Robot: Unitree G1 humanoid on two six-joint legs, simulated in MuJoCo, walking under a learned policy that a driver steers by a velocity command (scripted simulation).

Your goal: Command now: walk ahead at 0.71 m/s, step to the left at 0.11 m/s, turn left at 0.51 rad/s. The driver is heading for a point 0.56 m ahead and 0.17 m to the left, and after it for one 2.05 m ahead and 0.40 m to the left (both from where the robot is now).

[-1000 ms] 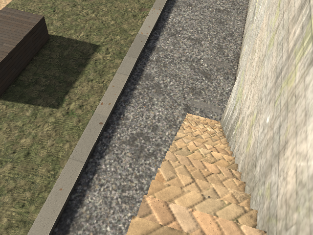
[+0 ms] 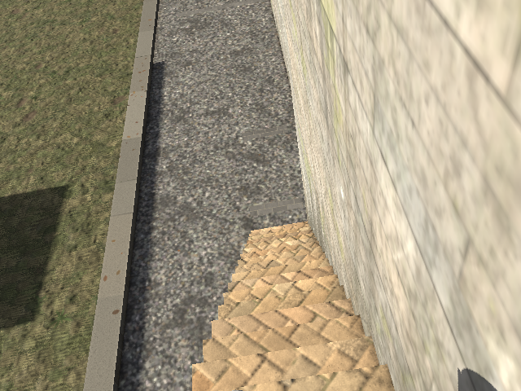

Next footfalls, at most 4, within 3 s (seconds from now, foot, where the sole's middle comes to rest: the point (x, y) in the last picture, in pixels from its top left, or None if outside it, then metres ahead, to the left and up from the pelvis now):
0.32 left None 0.24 0.26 -0.92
1.38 right None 0.74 0.53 -1.36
1.66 right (216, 358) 0.99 0.54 -1.59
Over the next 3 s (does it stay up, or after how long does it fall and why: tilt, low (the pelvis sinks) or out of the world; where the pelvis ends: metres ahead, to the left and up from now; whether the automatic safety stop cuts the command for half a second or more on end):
falls after 1.84 s (out of the world)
